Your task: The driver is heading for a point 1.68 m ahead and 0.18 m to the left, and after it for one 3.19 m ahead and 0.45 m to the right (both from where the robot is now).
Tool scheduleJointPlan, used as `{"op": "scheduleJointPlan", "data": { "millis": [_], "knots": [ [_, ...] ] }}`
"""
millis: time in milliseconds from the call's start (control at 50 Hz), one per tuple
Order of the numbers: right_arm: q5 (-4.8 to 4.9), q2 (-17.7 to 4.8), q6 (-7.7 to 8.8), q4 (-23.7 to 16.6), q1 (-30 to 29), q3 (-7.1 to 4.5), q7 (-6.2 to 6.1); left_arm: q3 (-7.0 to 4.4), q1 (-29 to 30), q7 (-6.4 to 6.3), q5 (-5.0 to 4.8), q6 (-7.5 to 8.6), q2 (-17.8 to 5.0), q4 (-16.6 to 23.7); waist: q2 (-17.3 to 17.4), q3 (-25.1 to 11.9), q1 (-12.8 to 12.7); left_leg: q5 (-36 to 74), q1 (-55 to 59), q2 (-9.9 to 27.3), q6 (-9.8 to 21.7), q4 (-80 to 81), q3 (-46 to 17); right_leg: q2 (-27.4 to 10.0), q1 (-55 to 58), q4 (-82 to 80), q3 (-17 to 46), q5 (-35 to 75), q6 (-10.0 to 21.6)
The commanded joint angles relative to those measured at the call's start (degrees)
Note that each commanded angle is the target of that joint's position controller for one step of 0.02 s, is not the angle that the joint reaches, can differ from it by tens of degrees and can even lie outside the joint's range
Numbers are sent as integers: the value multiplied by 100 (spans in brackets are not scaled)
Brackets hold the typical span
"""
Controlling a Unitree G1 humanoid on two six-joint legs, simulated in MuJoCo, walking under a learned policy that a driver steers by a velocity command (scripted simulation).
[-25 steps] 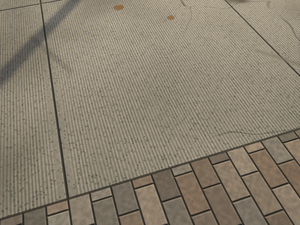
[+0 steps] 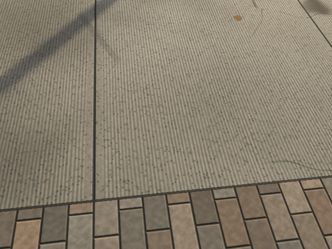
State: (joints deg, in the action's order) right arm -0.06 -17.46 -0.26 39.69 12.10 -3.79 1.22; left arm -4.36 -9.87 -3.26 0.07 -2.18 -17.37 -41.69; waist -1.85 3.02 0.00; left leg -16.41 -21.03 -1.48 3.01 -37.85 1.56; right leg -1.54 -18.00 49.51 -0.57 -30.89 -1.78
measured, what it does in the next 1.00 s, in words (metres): steps on the spot, turning left: right foot, then left foot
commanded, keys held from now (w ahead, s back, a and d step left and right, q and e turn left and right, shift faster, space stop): q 0.44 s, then no key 0.56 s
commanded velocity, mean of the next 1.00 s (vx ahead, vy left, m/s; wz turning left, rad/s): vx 0.00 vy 0.00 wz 0.36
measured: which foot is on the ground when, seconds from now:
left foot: down 0.00-0.48, up 0.50-0.82, down 0.84-1.00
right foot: up 0.00-0.46, down 0.48-1.00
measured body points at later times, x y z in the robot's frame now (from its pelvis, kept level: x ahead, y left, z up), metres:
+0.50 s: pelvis +0.02 -0.03 +0.01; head +0.05 -0.02 +0.46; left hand +0.08 +0.29 -0.08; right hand +0.26 -0.25 -0.08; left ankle +0.02 +0.09 -0.72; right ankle +0.06 -0.14 -0.73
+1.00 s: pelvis +0.01 -0.01 +0.01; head +0.01 +0.00 +0.46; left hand +0.02 +0.28 -0.11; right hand +0.23 -0.20 -0.09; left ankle -0.06 +0.10 -0.72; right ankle +0.06 -0.14 -0.72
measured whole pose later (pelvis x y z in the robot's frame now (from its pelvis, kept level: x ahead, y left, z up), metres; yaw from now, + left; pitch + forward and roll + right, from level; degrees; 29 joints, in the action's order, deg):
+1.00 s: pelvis +0.01 -0.01 +0.01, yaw +22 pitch -1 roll +0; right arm -1.0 -13.6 -1.2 40.6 12.3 -1.9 -0.9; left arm -1.5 -11.4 -0.5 0.7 0.9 -14.8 -45.3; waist -1.0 1.9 -1.1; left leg -17.7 -10.2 -1.0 0.0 -29.0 -3.6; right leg -0.9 -12.1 28.1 2.2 -14.9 -2.0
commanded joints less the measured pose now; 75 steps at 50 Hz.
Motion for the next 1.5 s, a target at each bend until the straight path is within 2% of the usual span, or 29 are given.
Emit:
{"op": "scheduleJointPlan", "data": {
  "millis": [20, 40, 80, 240, 340, 460, 480, 500, 520, 540, 580, 660, 720, 760, 800, 840, 860, 880, 920, 1180, 1220, 1260, 1320, 1360, 1420, 1440, 1460, 1480, 1500],
  "knots": [
    [-117, -1017, 231, -462, 452, -213, -14, -96, 229, 29, -17, 120, -507, 605, 907, -987, 204, 3760, 1920, 2109, 1602, 1654, -3013, 246, -1814, 2410, 695, -639, -71],
    [-15, -993, 231, -507, 190, -226, -50, -128, 187, 21, -17, 117, -558, 490, 477, -847, 111, 3366, 1807, 1766, 1295, 1625, -2554, 135, -1884, 2261, 666, -166, -69],
    [87, -904, 147, -566, -72, -176, -149, -173, 203, -7, 13, 119, -604, 445, 501, -811, -4, 3106, 1538, 1396, 1009, 1687, -2180, 52, -1637, 1887, 671, 524, -150],
    [59, -963, -50, -694, -76, -234, -324, -124, 383, 24, -37, 184, -417, 449, 943, -733, 100, 1584, 1412, 1075, 983, 1877, -2418, 284, -1333, 178, 688, 1090, -434],
    [35, -1013, -133, -787, -219, -283, -309, -142, 434, 123, -66, 324, -457, 457, 1111, -684, 151, 1140, 1054, 985, 979, 1822, -2895, 394, -782, -636, 729, 1018, -344],
    [179, -916, -240, -886, -526, -272, -309, -206, -128, 283, -84, 499, -521, 289, 1064, -860, -158, 1677, 983, 678, 615, 1255, -3170, 384, 495, -2791, 538, 2077, -25],
    [152, -710, -239, -861, -306, -212, -321, -256, -201, 271, -10, 491, -738, 286, 673, -977, -69, 782, 557, 385, 312, 811, -2848, -252, 1112, -3051, 997, 2565, 198],
    [20, -375, -222, -761, 183, -114, -294, -260, 33, 235, 81, 432, -999, 451, -705, -992, 283, -1243, -117, -413, -53, -452, -1867, -1408, 1512, -3221, 2175, 3554, 696],
    [64, -827, -157, -925, -27, -271, -314, -289, 2, 276, 271, 425, -1157, 421, -1411, -599, 183, -2288, -906, -763, -327, -1582, -1322, -2029, 882, -3332, 3159, 3833, 1640],
    [16, -1148, -132, -789, 72, -371, -332, -223, 219, 275, 189, 449, -889, 519, -835, -500, 194, -1946, -938, -438, -501, -2408, -1434, -1968, 745, -3322, 2913, 3461, 1777],
    [34, -951, -213, -501, 167, -365, -362, -97, 503, 247, 31, 441, -540, 555, -429, -393, 237, -1256, -971, -408, -703, -2890, -1378, -1243, 771, -3171, 1959, 2976, 1332],
    [92, -460, -229, -560, -76, -185, -342, 22, 270, 203, 31, 389, -373, 413, -648, -438, 39, -848, -779, -262, -917, -2237, -1058, -920, 1088, -3058, 1329, 3627, 1390],
    [43, -218, -204, -616, -293, -51, -307, -7, 195, 200, 20, 322, -545, 359, -857, -561, -114, -1008, -87, 101, -956, -749, -574, -903, 1176, -2956, 1231, 3692, 1390],
    [90, -321, -181, -569, -288, -68, -294, -45, 9, 212, -4, 262, -721, 296, -907, -569, -226, -898, 280, 73, -929, -8, -355, -978, 1152, -2872, 1362, 3803, 1443],
    [80, -314, -158, -368, 54, -79, -284, 1, 58, 224, -84, 241, -668, 247, -781, -537, -16, 157, 908, 30, -765, 1374, -242, -926, 1001, -2689, 1333, 3944, 1321],
    [-24, -598, -140, -363, 167, -98, -319, 85, -283, 265, -43, 363, -487, 121, -291, -692, -41, 1696, 1979, 465, -438, 1934, -817, -751, 463, -2573, 1186, 3544, 761],
    [-67, -1029, -158, -363, 114, -187, -351, 127, -423, 324, 96, 470, -352, 172, 618, -815, -320, 2508, 2075, 864, -126, 1373, -1173, -280, 235, -2395, 662, 2816, 413],
    [-82, -634, -144, -325, -9, -109, -284, 166, -238, 325, 136, 498, -243, 129, 887, -873, -206, 1754, 1520, 848, 133, 1370, -1148, -59, 652, -2444, 363, 2087, 125],
    [-129, -317, -77, -313, -106, -14, -218, 142, 105, 302, 100, 460, -334, 89, 665, -552, -42, 970, 1184, 634, 29, 1505, -1077, -10, 687, -2328, 314, 2191, -15],
    [-71, -244, 127, -31, 47, 88, -210, 91, -181, 145, 27, 296, -388, -468, 335, -211, -82, 989, 820, 464, -45, 1537, -1014, -96, 853, -2351, 386, 2546, -105],
    [-40, -321, 98, 80, 201, 56, -233, 100, -259, 123, 0, 278, -326, -585, 493, -291, -25, -512, 882, 436, 91, 1751, -1108, 162, 705, -2057, 74, 1533, -91],
    [17, -661, 61, 132, 442, -45, -250, 101, -3, 130, -61, 352, -300, -468, 1009, 157, 185, -2625, 858, 1011, 569, 2383, -2071, 364, -292, -1236, -234, 617, -8],
    [58, -739, 197, 224, 650, -77, -282, 73, 342, 244, -208, 618, -371, -232, 1316, 676, 282, -2585, 1024, 1854, 1138, 2903, -3226, -85, -1387, -297, 242, 82, 372],
    [129, -672, 244, 193, 497, -72, -270, 91, 242, 367, -234, 755, -356, -261, 1106, 497, 179, -1817, 1374, 1792, 1041, 2786, -2838, -236, -1313, -807, 253, 64, 577],
    [162, -623, 193, 95, 32, -56, -229, 31, -921, 455, -134, 815, -339, -862, 783, -132, -427, -674, 287, 993, 592, 2087, -1528, 314, 1359, -2177, -339, 2064, 459],
    [97, -369, 209, 66, -6, 20, -222, -26, -1454, 444, -121, 796, -452, -1040, 496, -297, -630, -460, -198, 687, 372, 1348, -1137, 141, 2114, -2275, -3, 1948, 456],
    [3, 80, 256, -104, -115, 160, -213, -121, -2068, 393, -113, 798, -928, -1070, -858, -475, -809, -738, -1068, 21, -108, -643, -376, -1115, 2737, -3211, 1973, 1014, 906],
    [157, -137, 359, -317, -68, 75, -259, -170, -2194, 469, -50, 854, -1301, -1054, -1548, -395, -714, -1760, -1986, -312, -214, -1963, -581, -2063, 2730, -4000, 4147, 73, 1713],
    [272, -450, 437, -220, 95, -7, -250, -57, -1630, 473, -50, 905, -948, -902, -791, 75, -449, -1441, -2406, 134, -108, -2618, -947, -2116, 2398, -4074, 4002, -507, 1784]
  ]
}}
